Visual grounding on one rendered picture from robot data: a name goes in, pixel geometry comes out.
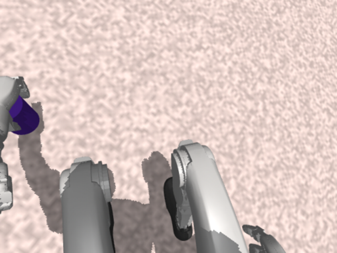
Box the right robot hand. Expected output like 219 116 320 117
242 225 286 253

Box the left robot hand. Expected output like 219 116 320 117
0 76 30 132

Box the can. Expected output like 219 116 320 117
9 95 39 135

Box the right robot foot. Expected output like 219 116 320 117
164 177 193 241

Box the left robot arm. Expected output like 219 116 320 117
0 106 13 214

